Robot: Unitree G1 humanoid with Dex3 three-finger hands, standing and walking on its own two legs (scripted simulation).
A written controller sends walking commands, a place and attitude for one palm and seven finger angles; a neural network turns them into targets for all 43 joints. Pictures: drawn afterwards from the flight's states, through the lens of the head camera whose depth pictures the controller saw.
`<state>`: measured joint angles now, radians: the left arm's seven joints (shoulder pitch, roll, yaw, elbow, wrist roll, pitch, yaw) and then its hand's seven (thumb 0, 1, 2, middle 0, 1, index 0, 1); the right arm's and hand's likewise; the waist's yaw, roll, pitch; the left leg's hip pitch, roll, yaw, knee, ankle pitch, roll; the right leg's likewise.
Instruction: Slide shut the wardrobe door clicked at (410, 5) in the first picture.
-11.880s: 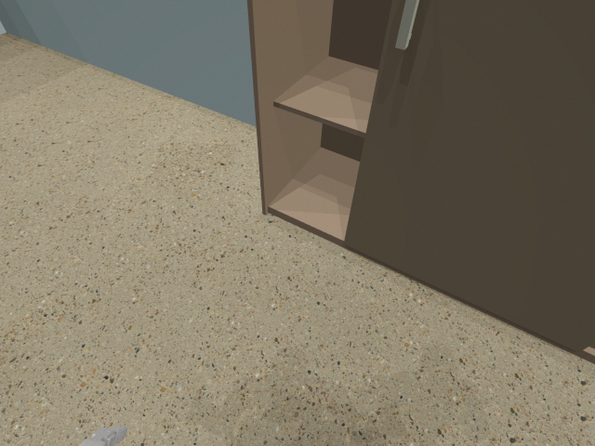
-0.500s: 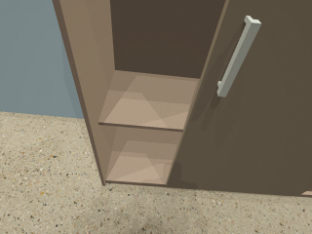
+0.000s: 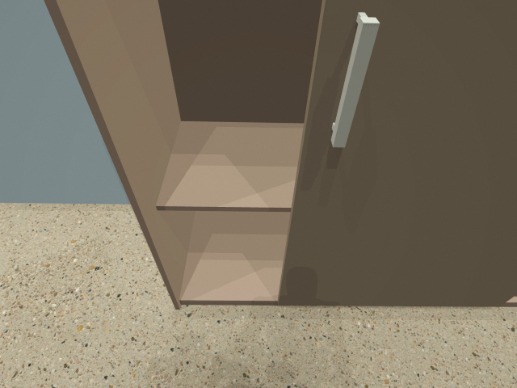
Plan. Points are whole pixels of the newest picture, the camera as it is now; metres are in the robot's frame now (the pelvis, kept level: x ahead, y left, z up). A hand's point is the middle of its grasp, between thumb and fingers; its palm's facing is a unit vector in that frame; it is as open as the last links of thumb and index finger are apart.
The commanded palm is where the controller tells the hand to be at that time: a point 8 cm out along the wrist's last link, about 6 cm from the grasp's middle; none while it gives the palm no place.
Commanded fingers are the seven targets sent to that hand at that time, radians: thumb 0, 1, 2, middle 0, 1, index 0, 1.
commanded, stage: come to a stop and stand still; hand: right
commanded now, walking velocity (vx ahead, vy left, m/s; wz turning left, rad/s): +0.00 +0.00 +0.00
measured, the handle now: (349, 85) +0.54 -0.13 +0.22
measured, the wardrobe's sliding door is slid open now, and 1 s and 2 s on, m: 0.39 0.39 0.39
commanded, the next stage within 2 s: look again from close up in 0.34 s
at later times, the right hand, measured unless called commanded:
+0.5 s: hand out of the picture -0.02 -0.17 -0.18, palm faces +0.01 +0.98 -0.20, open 7.4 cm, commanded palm none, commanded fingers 0.00 -0.90 -0.90 0.20 0.30 0.20 0.30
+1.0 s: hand out of the picture +0.01 -0.16 -0.17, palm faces +0.01 +0.98 -0.20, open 7.3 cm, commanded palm none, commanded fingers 0.00 -0.90 -0.90 0.20 0.30 0.20 0.30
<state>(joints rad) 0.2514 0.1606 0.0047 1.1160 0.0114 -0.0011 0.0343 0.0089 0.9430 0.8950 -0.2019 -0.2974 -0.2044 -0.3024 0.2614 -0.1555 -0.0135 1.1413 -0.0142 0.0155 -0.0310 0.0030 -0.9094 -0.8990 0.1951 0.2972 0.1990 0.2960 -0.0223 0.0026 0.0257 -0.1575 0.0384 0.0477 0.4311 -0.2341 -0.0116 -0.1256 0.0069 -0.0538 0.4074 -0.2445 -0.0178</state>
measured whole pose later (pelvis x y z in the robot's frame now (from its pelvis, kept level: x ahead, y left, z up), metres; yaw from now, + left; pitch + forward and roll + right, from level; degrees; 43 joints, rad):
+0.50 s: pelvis -0.01 -0.01 -0.01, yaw +0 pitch -1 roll +0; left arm 0.33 0.15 -0.01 1.08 0.01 -0.03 0.02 0.00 0.91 0.90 -0.20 -0.30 -0.20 -0.30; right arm 0.31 -0.12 0.02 1.14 -0.02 -0.02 -0.04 0.00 -0.91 -0.90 0.20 0.30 0.20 0.30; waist 0.00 -0.04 0.03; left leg -0.23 0.05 0.05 0.51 -0.26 -0.02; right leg -0.21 0.01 -0.06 0.51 -0.29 -0.03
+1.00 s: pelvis +0.01 +0.01 +0.00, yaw +1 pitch -1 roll -1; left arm 0.29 0.16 -0.02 1.12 0.01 -0.03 0.02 0.00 0.91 0.90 -0.20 -0.30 -0.20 -0.30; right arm 0.28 -0.14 0.01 1.12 -0.01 -0.02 -0.03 0.01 -0.92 -0.90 0.20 0.30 0.20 0.30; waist 0.00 -0.02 0.03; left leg -0.21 0.03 0.04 0.50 -0.27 0.01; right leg -0.16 -0.01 -0.06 0.45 -0.27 0.00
